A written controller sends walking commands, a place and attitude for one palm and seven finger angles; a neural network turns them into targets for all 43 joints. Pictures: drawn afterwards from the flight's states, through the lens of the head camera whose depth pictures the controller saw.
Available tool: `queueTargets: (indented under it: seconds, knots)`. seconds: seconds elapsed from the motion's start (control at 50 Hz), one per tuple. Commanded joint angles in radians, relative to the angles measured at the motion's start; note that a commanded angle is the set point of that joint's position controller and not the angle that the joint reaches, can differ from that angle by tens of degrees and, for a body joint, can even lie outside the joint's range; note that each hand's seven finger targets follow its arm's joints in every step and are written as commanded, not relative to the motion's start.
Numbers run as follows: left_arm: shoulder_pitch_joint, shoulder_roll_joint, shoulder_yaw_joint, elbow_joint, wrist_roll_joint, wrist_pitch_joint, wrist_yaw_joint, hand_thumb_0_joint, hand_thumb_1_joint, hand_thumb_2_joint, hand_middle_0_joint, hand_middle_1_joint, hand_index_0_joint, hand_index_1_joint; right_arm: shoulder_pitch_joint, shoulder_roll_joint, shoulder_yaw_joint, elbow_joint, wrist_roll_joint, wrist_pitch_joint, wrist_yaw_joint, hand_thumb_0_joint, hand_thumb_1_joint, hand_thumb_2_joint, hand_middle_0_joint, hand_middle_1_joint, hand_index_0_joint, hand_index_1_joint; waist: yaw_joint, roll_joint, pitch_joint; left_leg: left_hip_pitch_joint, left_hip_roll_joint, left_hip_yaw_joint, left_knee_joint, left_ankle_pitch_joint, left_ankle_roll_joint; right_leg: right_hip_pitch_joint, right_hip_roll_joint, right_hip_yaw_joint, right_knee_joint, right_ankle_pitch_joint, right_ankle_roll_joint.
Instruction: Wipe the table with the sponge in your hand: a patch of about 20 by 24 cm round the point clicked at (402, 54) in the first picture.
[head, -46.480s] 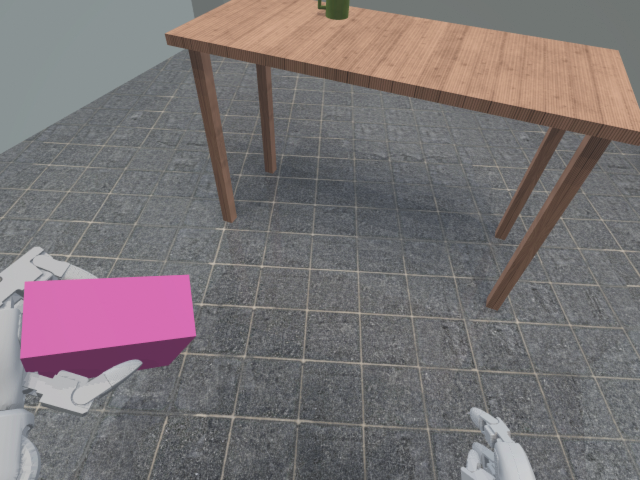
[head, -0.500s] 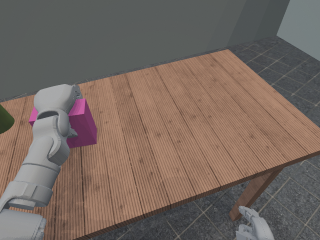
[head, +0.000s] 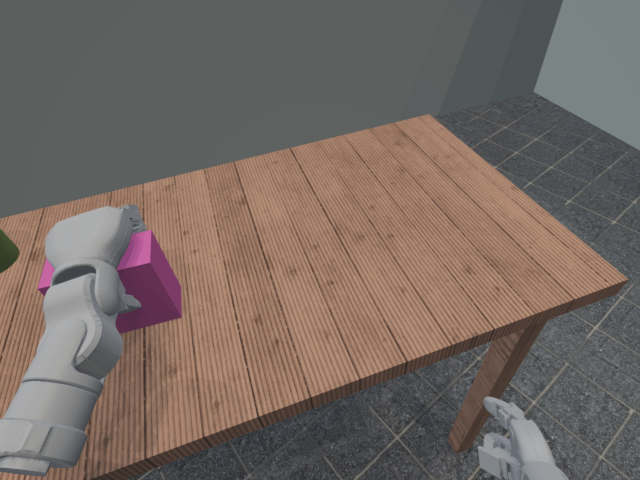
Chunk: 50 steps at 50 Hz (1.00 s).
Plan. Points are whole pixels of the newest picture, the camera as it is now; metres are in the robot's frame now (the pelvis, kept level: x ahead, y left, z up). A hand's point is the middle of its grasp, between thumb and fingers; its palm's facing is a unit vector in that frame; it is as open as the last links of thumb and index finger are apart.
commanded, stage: wipe back along the first lane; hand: left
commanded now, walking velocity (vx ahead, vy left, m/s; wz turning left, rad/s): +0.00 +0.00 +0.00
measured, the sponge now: (125, 296) +0.31 +0.31 +0.07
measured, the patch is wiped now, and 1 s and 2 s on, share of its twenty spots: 0.85 0.90 0.90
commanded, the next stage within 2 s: lift the sponge slowly off the table in 0.86 s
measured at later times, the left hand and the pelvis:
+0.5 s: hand (108, 295) +0.27 +0.29 +0.13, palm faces +0.09 -0.06 -0.99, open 10.1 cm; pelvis -0.01 -0.01 +0.00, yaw -1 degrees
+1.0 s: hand (102, 317) +0.24 +0.28 +0.13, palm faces +0.14 -0.10 -0.98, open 10.1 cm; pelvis -0.01 +0.01 +0.00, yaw -2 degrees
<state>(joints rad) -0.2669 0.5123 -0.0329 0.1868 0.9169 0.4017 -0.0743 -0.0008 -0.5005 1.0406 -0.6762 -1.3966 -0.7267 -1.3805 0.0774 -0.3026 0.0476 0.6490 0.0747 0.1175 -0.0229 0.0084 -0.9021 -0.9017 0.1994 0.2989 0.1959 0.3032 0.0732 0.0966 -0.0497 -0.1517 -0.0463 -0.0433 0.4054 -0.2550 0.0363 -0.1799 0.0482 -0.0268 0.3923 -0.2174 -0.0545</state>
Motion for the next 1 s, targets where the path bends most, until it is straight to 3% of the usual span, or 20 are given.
queueTargets:
  seconds: [0.0,0.02,0.08,0.1,0.12,0.14,0.16,0.22,0.3,0.36,0.4,0.42,0.52,0.62,0.68,0.7,0.74,0.8,0.86,0.98]
  knots:
    - [-0.175,0.227,0.049,-0.103,0.034,0.007,-0.016,0.0,0.1,1.3,-1.2,-1.6,-1.2,-1.6,-0.195,-0.103,-0.035,-0.162,0.005,-0.048,-0.011,0.0,-0.9,-0.9,0.2,0.3,0.2,0.3,-0.002,-0.085,-0.147,-0.037,0.006,-0.015,-0.026,0.242,0.022,0.123,-0.029,0.091,-0.034,0.229,-0.029]
    - [-0.167,0.202,0.027,-0.098,0.032,0.012,-0.017,0.0,0.1,1.3,-1.2,-1.6,-1.2,-1.6,-0.187,-0.099,-0.035,-0.169,0.003,-0.049,-0.014,0.0,-0.9,-0.9,0.2,0.3,0.2,0.3,-0.002,-0.098,-0.158,-0.041,0.005,-0.009,-0.018,0.244,0.025,0.131,-0.034,0.077,-0.027,0.235,-0.025]
    - [-0.087,0.226,0.061,-0.102,0.017,0.002,-0.018,0.0,0.1,1.3,-1.2,-1.6,-1.2,-1.6,-0.188,-0.098,-0.034,-0.166,0.001,-0.053,-0.013,0.0,-0.9,-0.9,0.2,0.3,0.2,0.3,0.008,-0.102,-0.179,-0.047,0.002,-0.005,0.0,0.259,0.022,0.154,-0.036,0.09,-0.01,0.286,-0.02]
    - [-0.054,0.267,0.106,-0.126,0.011,-0.001,-0.017,0.0,0.1,1.3,-1.2,-1.6,-1.2,-1.6,-0.201,-0.102,-0.035,-0.17,0.003,-0.056,-0.011,0.0,-0.9,-0.9,0.2,0.3,0.2,0.3,0.018,-0.095,-0.199,-0.046,0.001,-0.011,0.003,0.26,0.023,0.169,-0.034,0.114,-0.004,0.294,-0.025]
    - [-0.049,0.216,0.064,-0.145,0.005,0.0,-0.02,0.0,0.1,1.3,-1.2,-1.6,-1.2,-1.6,-0.198,-0.094,-0.033,-0.183,-0.001,-0.056,-0.012,0.0,-0.9,-0.9,0.2,0.3,0.2,0.3,0.015,-0.115,-0.213,-0.055,0.001,-0.002,0.012,0.263,0.025,0.184,-0.041,0.095,0.006,0.315,-0.018]
    - [-0.005,0.254,0.108,-0.139,0.002,-0.004,-0.016,0.0,0.1,1.3,-1.2,-1.6,-1.2,-1.6,-0.192,-0.096,-0.035,-0.175,0.001,-0.058,-0.011,0.0,-0.9,-0.9,0.2,0.3,0.2,0.3,0.019,-0.122,-0.197,-0.058,0.0,-0.004,0.016,0.267,0.024,0.176,-0.038,0.104,0.009,0.322,-0.017]
    - [0.031,0.214,0.078,-0.156,-0.007,-0.004,-0.02,0.0,0.1,1.3,-1.2,-1.6,-1.2,-1.6,-0.202,-0.095,-0.033,-0.182,0.0,-0.057,-0.007,0.0,-0.9,-0.9,0.2,0.3,0.2,0.3,0.019,-0.107,-0.176,-0.066,0.001,-0.003,0.016,0.268,0.021,0.168,-0.039,0.095,0.011,0.33,-0.015]
    - [0.094,0.199,0.08,-0.245,-0.023,0.002,-0.018,0.0,0.1,1.3,-1.2,-1.6,-1.2,-1.6,-0.209,-0.091,-0.035,-0.196,-0.001,-0.06,-0.001,0.0,-0.9,-0.9,0.2,0.3,0.2,0.3,0.025,-0.097,-0.182,-0.054,0.002,-0.004,0.03,0.283,0.026,0.162,-0.039,0.101,0.02,0.35,-0.015]
    - [0.081,0.247,0.121,-0.279,-0.033,0.027,-0.01,0.0,0.1,1.3,-1.2,-1.6,-1.2,-1.6,-0.236,-0.096,-0.033,-0.195,0.002,-0.058,-0.008,0.0,-0.9,-0.9,0.2,0.3,0.2,0.3,0.023,-0.109,-0.108,-0.075,0.006,-0.013,0.016,0.223,0.023,0.111,-0.031,0.128,0.0,0.252,-0.016]
    - [0.044,0.192,0.058,-0.256,-0.023,0.053,-0.008,0.0,0.1,1.3,-1.2,-1.6,-1.2,-1.6,-0.224,-0.093,-0.033,-0.19,0.004,-0.057,-0.017,0.0,-0.9,-0.9,0.2,0.3,0.2,0.3,0.012,-0.114,-0.075,-0.078,0.008,-0.01,0.005,0.179,0.022,0.07,-0.032,0.098,-0.015,0.161,-0.009]
    - [0.046,0.21,0.076,-0.285,-0.02,0.056,-0.005,0.0,0.1,1.3,-1.2,-1.6,-1.2,-1.6,-0.249,-0.091,-0.033,-0.192,0.008,-0.066,-0.018,0.0,-0.9,-0.9,0.2,0.3,0.2,0.3,0.019,-0.096,-0.093,-0.065,0.008,-0.017,0.005,0.177,0.021,0.071,-0.026,0.125,-0.015,0.144,-0.019]
    - [0.059,0.176,0.042,-0.293,-0.019,0.061,-0.007,0.0,0.1,1.3,-1.2,-1.6,-1.2,-1.6,-0.233,-0.088,-0.031,-0.201,0.005,-0.066,-0.019,0.0,-0.9,-0.9,0.2,0.3,0.2,0.3,0.022,-0.089,-0.112,-0.066,0.008,-0.012,0.006,0.181,0.023,0.085,-0.033,0.097,-0.008,0.145,-0.015]
    - [0.179,0.181,0.077,-0.34,-0.04,0.055,-0.003,0.0,0.1,1.3,-1.2,-1.6,-1.2,-1.6,-0.24,-0.084,-0.032,-0.204,-0.001,-0.072,-0.014,0.0,-0.9,-0.9,0.2,0.3,0.2,0.3,0.04,-0.13,-0.166,-0.063,0.008,-0.009,0.024,0.206,0.022,0.131,-0.035,0.11,0.014,0.203,-0.01]
    - [0.198,0.147,0.054,-0.402,-0.047,0.08,0.005,0.0,0.1,1.3,-1.2,-1.6,-1.2,-1.6,-0.26,-0.08,-0.028,-0.211,0.001,-0.073,-0.009,0.0,-0.9,-0.9,0.2,0.3,0.2,0.3,0.039,-0.087,-0.125,-0.061,0.016,-0.013,0.01,0.189,0.019,0.087,-0.029,0.097,0.004,0.147,-0.013]
    - [0.177,0.161,0.056,-0.383,-0.043,0.104,0.007,0.0,0.1,1.3,-1.2,-1.6,-1.2,-1.6,-0.264,-0.082,-0.024,-0.199,0.002,-0.069,-0.011,0.0,-0.9,-0.9,0.2,0.3,0.2,0.3,0.033,-0.119,-0.08,-0.073,0.019,-0.016,0.001,0.165,0.016,0.065,-0.027,0.094,-0.006,0.117,-0.009]
    - [0.163,0.17,0.068,-0.409,-0.042,0.109,0.007,0.0,0.1,1.3,-1.2,-1.6,-1.2,-1.6,-0.289,-0.079,-0.023,-0.204,0.005,-0.072,-0.012,0.0,-0.9,-0.9,0.2,0.3,0.2,0.3,0.033,-0.123,-0.079,-0.068,0.018,-0.022,-0.001,0.16,0.016,0.058,-0.019,0.118,-0.012,0.105,-0.017]
    - [0.193,0.16,0.058,-0.408,-0.04,0.12,0.007,0.0,0.1,1.3,-1.2,-1.6,-1.2,-1.6,-0.274,-0.077,-0.021,-0.202,0.004,-0.07,-0.012,0.0,-0.9,-0.9,0.2,0.3,0.2,0.3,0.038,-0.115,-0.084,-0.069,0.02,-0.017,-0.003,0.167,0.016,0.065,-0.026,0.096,-0.004,0.1,-0.012]
    - [0.219,0.116,0.022,-0.471,-0.038,0.122,0.0,0.0,0.1,1.3,-1.2,-1.6,-1.2,-1.6,-0.302,-0.072,-0.017,-0.216,0.005,-0.074,-0.005,0.0,-0.9,-0.9,0.2,0.3,0.2,0.3,0.041,-0.082,-0.102,-0.049,0.023,-0.025,-0.009,0.181,0.015,0.066,-0.016,0.101,0.0,0.11,-0.02]
    - [0.278,0.074,-0.004,-0.498,-0.048,0.124,0.002,0.0,0.1,1.3,-1.2,-1.6,-1.2,-1.6,-0.281,-0.069,-0.018,-0.218,0.001,-0.073,0.002,0.0,-0.9,-0.9,0.2,0.3,0.2,0.3,0.042,-0.103,-0.109,-0.046,0.028,-0.023,-0.005,0.208,0.017,0.079,-0.018,0.074,0.01,0.15,-0.015]
    - [0.355,0.084,0.023,-0.607,-0.061,0.128,0.017,0.0,0.1,1.3,-1.2,-1.6,-1.2,-1.6,-0.287,-0.065,-0.024,-0.224,-0.001,-0.073,0.016,0.0,-0.9,-0.9,0.2,0.3,0.2,0.3,0.053,-0.115,-0.128,-0.042,0.031,-0.024,0.004,0.252,0.015,0.103,-0.017,0.081,0.028,0.211,-0.015]
